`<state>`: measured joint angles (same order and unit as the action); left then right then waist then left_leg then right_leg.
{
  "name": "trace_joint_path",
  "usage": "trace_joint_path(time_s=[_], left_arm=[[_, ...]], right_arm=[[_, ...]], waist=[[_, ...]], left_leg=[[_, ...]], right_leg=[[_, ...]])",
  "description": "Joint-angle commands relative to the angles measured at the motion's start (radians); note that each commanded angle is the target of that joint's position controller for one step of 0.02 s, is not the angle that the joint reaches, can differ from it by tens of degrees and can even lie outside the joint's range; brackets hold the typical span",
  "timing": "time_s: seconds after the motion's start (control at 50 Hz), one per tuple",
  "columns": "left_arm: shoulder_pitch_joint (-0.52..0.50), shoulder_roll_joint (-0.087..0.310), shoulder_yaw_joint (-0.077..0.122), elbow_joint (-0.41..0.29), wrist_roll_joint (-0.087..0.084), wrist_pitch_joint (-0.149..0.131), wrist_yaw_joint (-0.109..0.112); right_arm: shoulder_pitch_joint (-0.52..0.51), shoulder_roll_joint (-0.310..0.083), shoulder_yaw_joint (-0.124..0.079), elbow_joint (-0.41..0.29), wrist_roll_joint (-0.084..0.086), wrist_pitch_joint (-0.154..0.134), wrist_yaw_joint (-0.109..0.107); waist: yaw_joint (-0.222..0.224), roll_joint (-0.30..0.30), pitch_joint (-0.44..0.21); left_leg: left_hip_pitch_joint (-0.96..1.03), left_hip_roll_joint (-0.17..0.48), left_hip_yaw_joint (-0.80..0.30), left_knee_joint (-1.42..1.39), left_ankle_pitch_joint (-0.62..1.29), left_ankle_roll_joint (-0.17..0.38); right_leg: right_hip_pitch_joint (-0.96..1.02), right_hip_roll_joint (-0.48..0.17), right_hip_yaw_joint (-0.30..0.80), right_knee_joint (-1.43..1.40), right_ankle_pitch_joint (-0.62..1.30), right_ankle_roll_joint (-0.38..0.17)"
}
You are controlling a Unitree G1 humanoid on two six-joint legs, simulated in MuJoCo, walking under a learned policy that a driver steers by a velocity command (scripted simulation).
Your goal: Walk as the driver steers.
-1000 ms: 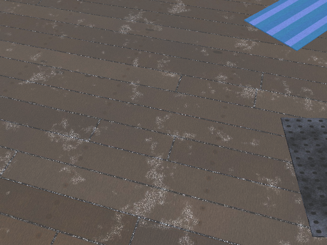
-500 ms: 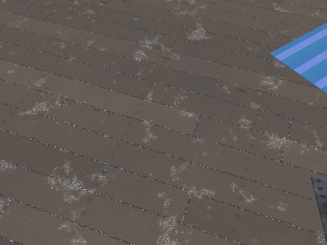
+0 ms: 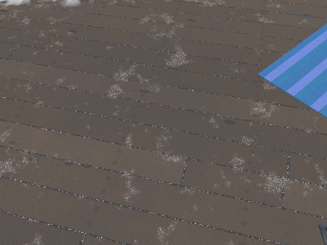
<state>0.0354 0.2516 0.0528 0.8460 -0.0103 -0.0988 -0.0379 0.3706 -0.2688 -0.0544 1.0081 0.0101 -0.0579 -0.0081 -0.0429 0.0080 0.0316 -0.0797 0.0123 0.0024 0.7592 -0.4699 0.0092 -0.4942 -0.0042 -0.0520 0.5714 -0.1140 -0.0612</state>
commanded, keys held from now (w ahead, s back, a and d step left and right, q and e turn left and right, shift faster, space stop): w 0.28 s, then w+e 0.72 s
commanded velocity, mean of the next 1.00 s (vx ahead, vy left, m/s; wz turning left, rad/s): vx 0.50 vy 0.00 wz -0.30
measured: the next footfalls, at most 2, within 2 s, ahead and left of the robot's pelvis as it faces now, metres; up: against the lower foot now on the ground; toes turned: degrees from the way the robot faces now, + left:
left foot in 0.50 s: +0.45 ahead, +0.14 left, +0.00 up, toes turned -2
right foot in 1.02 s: +0.66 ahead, -0.18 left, +0.00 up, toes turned -25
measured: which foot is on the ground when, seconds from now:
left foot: up 0.00-0.48, down 0.50-1.00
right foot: down 0.00-0.50, up 0.52-1.00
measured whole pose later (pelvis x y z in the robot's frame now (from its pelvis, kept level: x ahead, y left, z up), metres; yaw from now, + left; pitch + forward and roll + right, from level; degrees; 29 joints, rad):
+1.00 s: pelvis +0.53 -0.03 +0.00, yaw -20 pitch +1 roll +3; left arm 0.05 0.25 0.07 0.76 -0.02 -0.02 -0.05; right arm 0.30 -0.28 -0.09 0.95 0.02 -0.06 -0.02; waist -0.06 -0.01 0.04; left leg 0.10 0.07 0.31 0.34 -0.42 -0.08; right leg -0.55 -0.06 -0.07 0.63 -0.14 -0.10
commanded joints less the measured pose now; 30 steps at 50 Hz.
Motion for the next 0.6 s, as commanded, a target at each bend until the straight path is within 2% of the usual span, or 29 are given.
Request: trace_joint_path(time_s=[0.02, 0.04, 0.06, 0.08, 0.12, 0.14, 0.18, 0.22, 0.28, 0.36, 0.4, 0.44, 0.46, 0.48, 0.5, 0.52, 0.54, 0.56, 0.58, 0.6], left_arm=[[0.324, 0.176, 0.047, 0.045, -0.005, 0.003, 0.011], [0.245, 0.149, 0.038, 0.025, 0.001, 0.0, 0.013], [0.192, 0.124, 0.03, 0.019, 0.011, -0.002, 0.011], [0.17, 0.109, 0.025, 0.018, 0.021, -0.008, 0.009], [0.172, 0.095, 0.022, 0.031, 0.02, -0.011, 0.007], [0.182, 0.122, 0.028, 0.041, 0.017, -0.015, 0.011], [0.214, 0.141, 0.034, 0.057, 0.012, -0.015, 0.023], [0.238, 0.152, 0.036, 0.066, 0.012, -0.008, 0.034], [0.276, 0.153, 0.035, 0.082, 0.002, -0.002, 0.041], [0.369, 0.157, 0.036, 0.121, -0.011, 0.014, 0.044], [0.373, 0.168, 0.043, 0.127, -0.015, 0.025, 0.05], [0.353, 0.184, 0.051, 0.123, -0.016, 0.033, 0.054], [0.327, 0.184, 0.051, 0.115, -0.016, 0.036, 0.054], [0.32, 0.156, 0.041, 0.106, -0.01, 0.038, 0.053], [0.318, 0.101, 0.02, 0.072, 0.009, 0.038, 0.052], [0.449, -0.024, -0.011, 0.058, -0.008, 0.019, 0.048], [0.409, 0.094, 0.015, 0.074, -0.031, 0.007, 0.047], [0.323, 0.149, 0.031, 0.05, -0.045, 0.004, 0.048], [0.283, 0.139, 0.033, 0.044, -0.041, 0.007, 0.054], [0.256, 0.128, 0.04, 0.041, -0.027, 0.015, 0.058]], right_arm=[[-0.022, -0.132, -0.016, -0.094, 0.036, -0.063, 0.013], [-0.081, -0.134, -0.016, -0.109, 0.038, -0.069, 0.008], [-0.11, -0.124, -0.021, -0.114, 0.021, -0.067, 0.001], [-0.093, -0.112, -0.025, -0.112, 0.012, -0.057, -0.003], [-0.068, -0.071, -0.023, -0.104, 0.008, -0.03, -0.005], [-0.078, -0.056, -0.02, -0.11, 0.008, -0.022, -0.006], [-0.146, -0.062, -0.022, -0.136, -0.003, -0.017, -0.007], [-0.202, -0.056, -0.022, -0.153, -0.006, -0.018, -0.005], [-0.31, -0.038, -0.012, -0.179, -0.001, -0.027, 0.006], [-0.437, -0.042, -0.007, -0.225, 0.007, -0.037, 0.024], [-0.454, -0.06, -0.009, -0.241, 0.009, -0.048, 0.035], [-0.405, -0.091, -0.02, -0.236, 0.01, -0.058, 0.038], [-0.328, -0.116, -0.033, -0.216, 0.009, -0.062, 0.036], [-0.179, -0.163, -0.058, -0.173, 0.003, -0.064, 0.027], [0.001, -0.235, -0.078, -0.147, -0.016, -0.064, 0.017], [0.048, -0.301, -0.091, -0.124, -0.018, -0.053, 0.019], [0.031, -0.187, -0.063, -0.136, -0.012, -0.052, 0.02], [-0.048, -0.129, -0.045, -0.153, -0.009, -0.054, 0.015], [-0.116, -0.106, -0.036, -0.162, -0.012, -0.055, 0.015], [-0.163, -0.075, -0.028, -0.161, -0.016, -0.056, 0.017]], waist=[[0.151, -0.178, -0.241], [0.124, -0.098, -0.162], [0.095, -0.053, -0.095], [0.061, -0.077, -0.082], [0.034, -0.072, -0.066], [0.027, -0.088, -0.047], [0.038, -0.063, -0.016], [0.05, -0.051, -0.009], [0.085, -0.063, 0.018], [0.125, -0.056, 0.049], [0.111, -0.069, 0.05], [0.071, -0.097, 0.023], [0.021, -0.098, -0.017], [-0.043, -0.078, -0.118], [-0.104, 0.03, -0.284], [-0.038, 0.321, -0.406], [-0.064, 0.229, -0.375], [-0.059, 0.169, -0.231], [-0.033, 0.101, -0.159], [-0.011, 0.076, -0.091]], left_leg=[[-0.686, 0.004, -0.115, 0.584, -0.046, 0.042], [-0.666, 0.061, -0.087, 0.544, 0.051, 0.048], [-0.629, 0.096, -0.072, 0.481, 0.118, 0.043], [-0.56, 0.125, -0.08, 0.434, 0.155, 0.039], [-0.502, 0.141, -0.076, 0.373, 0.186, 0.032], [-0.511, 0.147, -0.068, 0.332, 0.201, 0.021], [-0.574, 0.153, -0.062, 0.221, 0.289, -0.002], [-0.604, 0.148, -0.057, 0.11, 0.41, -0.013], [-0.554, 0.114, -0.017, -0.082, 0.549, -0.014], [-0.553, 0.074, -0.017, -0.214, 0.547, -0.012], [-0.537, 0.066, -0.037, -0.264, 0.505, 0.001], [-0.438, 0.048, -0.034, -0.287, 0.446, 0.017], [-0.323, 0.027, -0.014, -0.308, 0.424, 0.033], [-0.102, 0.027, -0.007, -0.303, 0.426, 0.062], [0.2, 0.207, -0.189, -0.267, 0.41, 0.123], [0.502, 0.432, -0.626, -0.379, 0.235, 0.272], [0.453, 0.406, -0.679, -0.446, 0.088, 0.254], [0.329, 0.375, -0.516, -0.462, 0.1, 0.204], [0.195, 0.34, -0.402, -0.49, 0.177, 0.178], [0.081, 0.301, -0.307, -0.53, 0.242, 0.16]], right_leg=[[0.777, -0.346, 0.636, -0.282, -0.24, -0.22], [0.635, -0.311, 0.51, -0.3, -0.148, -0.191], [0.499, -0.281, 0.424, -0.333, -0.055, -0.182], [0.42, -0.259, 0.366, -0.352, 0.027, -0.175], [0.341, -0.226, 0.296, -0.412, 0.032, -0.175], [0.313, -0.235, 0.275, -0.432, 0.063, -0.188], [0.324, -0.229, 0.228, -0.455, 0.112, -0.191], [0.347, -0.214, 0.188, -0.468, 0.112, -0.174], [0.344, -0.174, 0.11, -0.47, 0.128, -0.141], [0.436, -0.204, 0.151, -0.421, 0.114, -0.139], [0.485, -0.234, 0.184, -0.375, 0.125, -0.129], [0.5, -0.253, 0.218, -0.314, 0.183, -0.111], [0.487, -0.231, 0.207, -0.237, 0.289, -0.094], [0.43, -0.17, 0.17, -0.067, 0.352, -0.066], [0.241, -0.089, 0.112, 0.242, 0.122, -0.024], [-0.134, 0.063, 0.071, 0.568, -0.436, 0.033], [-0.228, 0.004, 0.183, 0.7, -0.476, 0.027], [-0.282, -0.04, 0.172, 0.725, -0.391, 0.014], [-0.249, -0.086, 0.153, 0.704, -0.304, 0.014], [-0.215, -0.111, 0.153, 0.653, -0.248, 0.012]])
